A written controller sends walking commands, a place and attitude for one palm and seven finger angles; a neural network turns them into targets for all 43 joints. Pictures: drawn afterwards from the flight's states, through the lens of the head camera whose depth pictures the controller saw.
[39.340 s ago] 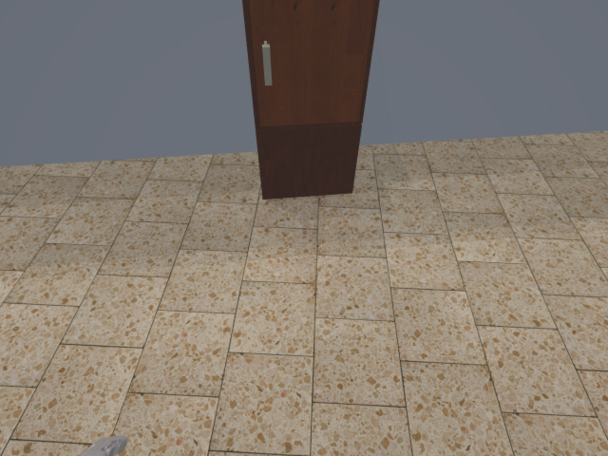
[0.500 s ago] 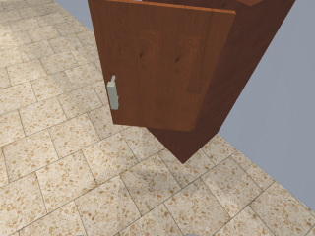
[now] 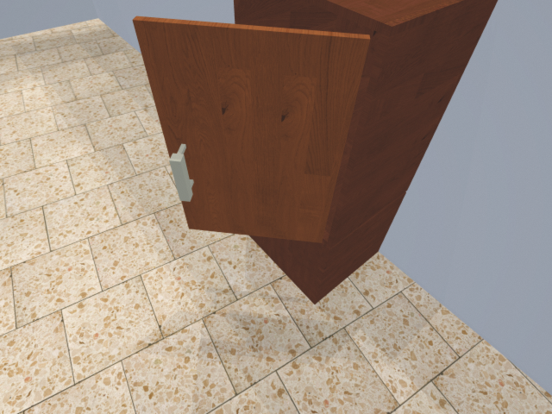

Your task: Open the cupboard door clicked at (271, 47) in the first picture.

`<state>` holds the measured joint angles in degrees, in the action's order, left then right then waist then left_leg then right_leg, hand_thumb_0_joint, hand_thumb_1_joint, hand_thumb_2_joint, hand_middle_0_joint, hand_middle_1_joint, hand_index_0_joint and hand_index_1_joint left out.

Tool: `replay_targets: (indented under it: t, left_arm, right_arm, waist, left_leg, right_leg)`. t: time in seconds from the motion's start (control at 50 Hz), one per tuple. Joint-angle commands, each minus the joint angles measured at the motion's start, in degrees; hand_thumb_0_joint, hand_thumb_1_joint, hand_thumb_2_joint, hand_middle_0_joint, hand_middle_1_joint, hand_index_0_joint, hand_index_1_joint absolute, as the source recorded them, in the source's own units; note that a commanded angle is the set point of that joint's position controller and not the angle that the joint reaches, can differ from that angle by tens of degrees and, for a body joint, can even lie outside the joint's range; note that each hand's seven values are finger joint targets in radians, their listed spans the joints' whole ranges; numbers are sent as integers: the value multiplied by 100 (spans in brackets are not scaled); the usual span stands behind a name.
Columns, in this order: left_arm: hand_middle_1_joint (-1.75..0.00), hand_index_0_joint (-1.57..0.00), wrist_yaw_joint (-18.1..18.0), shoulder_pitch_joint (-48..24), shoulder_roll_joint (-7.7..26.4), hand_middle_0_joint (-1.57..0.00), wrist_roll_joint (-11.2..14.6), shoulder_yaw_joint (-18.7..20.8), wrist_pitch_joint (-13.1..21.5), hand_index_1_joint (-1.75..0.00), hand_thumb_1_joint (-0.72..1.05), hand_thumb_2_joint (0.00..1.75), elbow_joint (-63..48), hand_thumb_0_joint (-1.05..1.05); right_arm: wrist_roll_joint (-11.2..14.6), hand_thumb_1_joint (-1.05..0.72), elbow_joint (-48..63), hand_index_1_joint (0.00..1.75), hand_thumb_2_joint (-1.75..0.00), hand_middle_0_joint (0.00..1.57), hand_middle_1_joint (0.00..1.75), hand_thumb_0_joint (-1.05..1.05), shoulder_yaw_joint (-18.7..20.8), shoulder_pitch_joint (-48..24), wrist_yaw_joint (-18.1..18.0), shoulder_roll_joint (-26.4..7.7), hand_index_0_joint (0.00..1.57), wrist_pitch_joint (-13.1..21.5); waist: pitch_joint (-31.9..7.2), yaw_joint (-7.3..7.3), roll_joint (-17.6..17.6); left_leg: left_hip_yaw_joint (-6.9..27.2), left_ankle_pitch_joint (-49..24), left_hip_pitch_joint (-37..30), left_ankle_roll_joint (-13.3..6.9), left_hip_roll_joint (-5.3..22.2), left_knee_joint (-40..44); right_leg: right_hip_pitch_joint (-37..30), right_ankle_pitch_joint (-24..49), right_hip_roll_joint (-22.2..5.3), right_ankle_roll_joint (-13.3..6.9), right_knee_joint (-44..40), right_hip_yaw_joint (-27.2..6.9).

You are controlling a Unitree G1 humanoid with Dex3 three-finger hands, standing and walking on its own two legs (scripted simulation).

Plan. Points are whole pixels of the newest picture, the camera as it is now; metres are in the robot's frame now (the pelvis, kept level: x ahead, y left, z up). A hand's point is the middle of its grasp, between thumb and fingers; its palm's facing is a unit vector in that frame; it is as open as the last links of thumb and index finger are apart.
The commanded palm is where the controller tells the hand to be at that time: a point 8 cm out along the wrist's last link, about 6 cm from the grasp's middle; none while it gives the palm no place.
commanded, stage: come to a stop and stand still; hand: left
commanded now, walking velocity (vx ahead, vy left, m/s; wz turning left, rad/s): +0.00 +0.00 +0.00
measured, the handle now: (184, 172) +0.64 +0.25 -0.08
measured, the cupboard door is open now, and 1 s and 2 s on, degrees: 44 44 44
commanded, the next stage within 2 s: look again from close up in 0.12 s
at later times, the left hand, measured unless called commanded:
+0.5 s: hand out of the picture +0.01 +0.18 -0.18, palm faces +0.01 -0.98 -0.20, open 7.4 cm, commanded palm none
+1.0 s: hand out of the picture +0.01 +0.22 -0.18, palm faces +0.02 -0.98 -0.21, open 7.4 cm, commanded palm none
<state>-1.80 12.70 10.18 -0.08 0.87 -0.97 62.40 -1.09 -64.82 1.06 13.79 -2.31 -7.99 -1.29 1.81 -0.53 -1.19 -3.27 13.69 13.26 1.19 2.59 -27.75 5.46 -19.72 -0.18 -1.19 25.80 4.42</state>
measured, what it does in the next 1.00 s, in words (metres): stands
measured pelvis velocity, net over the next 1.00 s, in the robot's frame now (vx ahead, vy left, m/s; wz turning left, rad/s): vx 0.01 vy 0.03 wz -0.01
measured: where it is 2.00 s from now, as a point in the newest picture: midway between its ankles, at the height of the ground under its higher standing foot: outside the picture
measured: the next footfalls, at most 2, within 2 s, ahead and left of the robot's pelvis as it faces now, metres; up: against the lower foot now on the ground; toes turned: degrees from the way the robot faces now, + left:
right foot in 1.48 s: +0.14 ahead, -0.06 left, +0.00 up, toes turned -4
left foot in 1.82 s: +0.08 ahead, +0.17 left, +0.00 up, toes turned +2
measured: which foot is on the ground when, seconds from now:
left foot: down 0.00-1.00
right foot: down 0.00-1.00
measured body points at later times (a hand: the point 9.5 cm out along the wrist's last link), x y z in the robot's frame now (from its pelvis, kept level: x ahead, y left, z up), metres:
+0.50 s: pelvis +0.00 +0.01 -0.01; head +0.02 +0.01 +0.44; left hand +0.01 +0.23 -0.16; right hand +0.02 -0.22 -0.17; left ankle +0.01 +0.13 -0.74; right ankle -0.06 -0.10 -0.74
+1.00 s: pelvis +0.01 +0.03 -0.01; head +0.02 +0.04 +0.44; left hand +0.01 +0.27 -0.16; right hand +0.03 -0.21 -0.16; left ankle +0.01 +0.13 -0.74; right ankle -0.06 -0.10 -0.74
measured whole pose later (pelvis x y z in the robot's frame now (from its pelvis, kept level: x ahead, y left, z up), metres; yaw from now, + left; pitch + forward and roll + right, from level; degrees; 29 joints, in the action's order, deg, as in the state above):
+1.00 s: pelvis +0.01 +0.03 -0.01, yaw +0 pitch +0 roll +0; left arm -1.1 17.6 11.2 -1.3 0.5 0.1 60.3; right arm -1.4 -61.2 -0.5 15.2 -0.5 -10.5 -0.2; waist 0.9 0.6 -0.9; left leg -3.6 17.7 15.8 -1.3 0.3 -33.4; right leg 7.7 -23.1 -2.6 0.9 30.7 3.3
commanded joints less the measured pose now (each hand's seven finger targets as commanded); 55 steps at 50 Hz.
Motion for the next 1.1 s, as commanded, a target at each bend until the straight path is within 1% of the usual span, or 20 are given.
replay_targets:
  t: [0.0, 0.08, 0.18, 0.2, 0.22, 0.24, 0.26, 0.3, 0.34, 0.44, 0.5, 0.76, 0.84, 0.92, 0.94, 0.98, 1.0, 1.04, 1.06, 1.08]
  left_arm:
    - [-30, -20, 9, 339, 485, -20, -13, 58, 124, -30, 90, 90, -65, 0]
    - [-30, -20, -4, 403, 427, -20, -20, 27, 169, -30, 90, 90, 10, 0]
    - [-30, -20, -15, 637, 377, -20, -17, 8, 188, -30, 90, 90, 141, 0]
    - [-30, -20, -270, 1176, 417, -20, -181, -9, 393, -30, 90, 90, 209, 0]
    - [-30, -20, -242, 954, 670, -20, -137, 25, 441, -30, 90, 90, -51, 0]
    - [-30, -20, -190, 842, 720, -20, -138, 40, 465, -30, 90, 90, -102, 0]
    - [-30, -20, -171, 797, 678, -20, -124, 24, 459, -30, 90, 90, -119, 0]
    - [-30, -20, -162, 843, 459, -20, -88, 17, 445, -30, 90, 90, -230, 0]
    - [-30, -20, -152, 920, 408, -20, -87, 13, 394, -30, 90, 90, -258, 0]
    - [-30, -20, -116, 877, 401, -20, -90, -2, 276, -30, 90, 90, -314, 0]
    - [-30, -20, -94, 804, 479, -20, -76, 13, 227, -30, 90, 90, -368, 0]
    - [-30, -20, -31, 585, 792, -20, -78, 49, 210, -30, 90, 90, -434, 0]
    - [-30, -20, -14, 712, 716, -20, -116, 57, 182, -30, 90, 90, -368, 0]
    - [-30, -20, 24, 798, 869, -20, -144, 136, 145, -30, 90, 90, -357, 0]
    - [-30, -20, 24, 884, 938, -20, -149, 164, 146, -30, 90, 90, -351, 0]
    - [-30, -20, 12, 1042, 1063, -20, -145, 228, 167, -30, 90, 90, -337, 0]
    - [-30, -20, 10, 1058, 1086, -20, -149, 249, 181, -30, 90, 90, -345, 0]
    - [-30, -20, 5, 1008, 1061, -20, -180, 278, 191, -30, 90, 90, -373, 0]
    - [-30, -20, 9, 916, 987, -20, -180, 267, 179, -30, 90, 90, -400, 0]
    - [-30, -20, 25, 826, 842, -20, -169, 227, 169, -30, 90, 90, -445, 0]
  right_arm:
    - [24, -90, 104, 30, -90, 20, 30, 0, 100, 322, 6, -599, 20, 91]
    - [29, -90, 63, 30, -90, 20, 30, 0, 87, 327, 10, -623, 20, 113]
    - [30, -90, 8, 30, -90, 20, 30, 0, 38, 295, 1, -584, 20, 127]
    - [79, -90, 477, 30, -90, 20, 30, 0, 21, -168, 86, -697, 20, 271]
    - [65, -90, 640, 30, -90, 20, 30, 0, -16, 135, 123, -359, 20, 235]
    - [23, -90, 612, 30, -90, 20, 30, 0, -25, 92, 133, -328, 20, 214]
    - [32, -90, 612, 30, -90, 20, 30, 0, -14, 342, 125, -374, 20, 228]
    - [36, -90, 643, 30, -90, 20, 30, 0, -13, 457, 106, -546, 20, 291]
    - [35, -90, 634, 30, -90, 20, 30, 0, -16, 434, 73, -591, 20, 327]
    - [28, -90, 686, 30, -90, 20, 30, 0, -35, 327, 60, -644, 20, 291]
    - [21, -90, 674, 30, -90, 20, 30, 0, -34, 270, 65, -708, 20, 288]
    - [26, -90, 619, 30, -90, 20, 30, 0, -6, 114, 72, -943, 20, 341]
    - [15, -90, 566, 30, -90, 20, 30, 0, -31, 238, 105, -840, 20, 294]
    - [-21, -90, 687, 30, -90, 20, 30, 0, -16, 134, 171, -795, 20, 232]
    - [-19, -90, 728, 30, -90, 20, 30, 0, -22, 115, 181, -746, 20, 221]
    - [-31, -90, 816, 30, -90, 20, 30, 0, -16, 31, 193, -681, 20, 234]
    - [-32, -90, 843, 30, -90, 20, 30, 0, -14, 25, 197, -681, 20, 247]
    - [-18, -90, 815, 30, -90, 20, 30, 0, -6, 199, 200, -661, 20, 283]
    - [-6, -90, 745, 30, -90, 20, 30, 0, -13, 427, 196, -721, 20, 317]
    - [-14, -90, 605, 30, -90, 20, 30, 0, 13, 801, 179, -903, 20, 355]
  waist:
    - [95, -14, 99]
    - [51, -41, -259]
    - [221, -2, -1]
    - [450, 210, 45]
    - [172, -116, -18]
    - [235, -27, 222]
    - [-76, -126, 75]
    - [-371, -107, -99]
    - [-370, -10, 236]
    - [118, 45, -119]
    - [225, 70, 44]
    - [-96, 124, 199]
    - [-120, 139, 76]
    - [451, 174, -219]
    - [539, 225, -509]
    - [606, 257, -827]
    - [625, 255, -884]
    - [538, 166, -685]
    - [418, 46, -357]
    - [214, -108, 420]
  left_leg:
    - [391, -927, -481, -118, 374, 481]
    - [370, -1001, -619, -114, 377, 527]
    - [336, -1066, -608, -102, 363, 571]
    - [97, -1130, 38, -32, 301, -774]
    - [214, 187, 224, -146, 153, -646]
    - [78, 201, 136, -140, 128, -460]
    - [112, -67, -4, -151, 150, -354]
    - [324, -1076, -197, -226, 261, -215]
    - [296, -1718, -274, -258, 332, -258]
    - [431, -1228, -25, -336, 326, 9]
    - [486, -975, 63, -352, 312, 162]
    - [537, -1271, -127, -402, 345, 309]
    - [453, -448, -38, -417, 276, 259]
    - [189, 542, 615, -337, -25, -95]
    - [60, 641, 878, -318, -116, -362]
    - [-179, 634, 1167, -248, -195, -896]
    - [-216, 658, 1167, -241, -171, -957]
    - [-236, 347, 764, -285, -163, -645]
    - [-117, -194, 208, -342, -120, -310]
    - [368, -1157, -508, -522, 164, -24]
  right_leg:
    - [520, 1190, -653, -37, -845, -695]
    - [500, 1370, -674, -30, -914, -662]
    - [477, 1526, -684, -45, -952, -656]
    - [688, 4206, -970, 262, -784, -1080]
    - [427, 4313, -1168, -19, -502, -1020]
    - [408, 4435, -1235, -160, -434, -974]
    - [343, 3673, -1042, -231, -306, -785]
    - [316, 2936, -696, -200, -60, -625]
    - [291, 2730, -591, -144, 39, -507]
    - [593, 1475, -494, -87, -65, -491]
    - [694, 961, -484, -61, -98, -497]
    - [502, 1127, -558, -27, -160, -506]
    - [450, 359, -571, -82, -146, -515]
    - [664, -711, -864, -299, -490, -943]
    - [508, -756, -1006, -387, -646, -1123]
    - [365, -119, -1469, -617, -807, -1571]
    - [346, 306, -1585, -676, -759, -1543]
    - [400, 944, -1424, -610, -363, -1164]
    - [654, 1105, -1159, -455, 65, -812]
    - [1057, 1085, -670, -237, 909, -273]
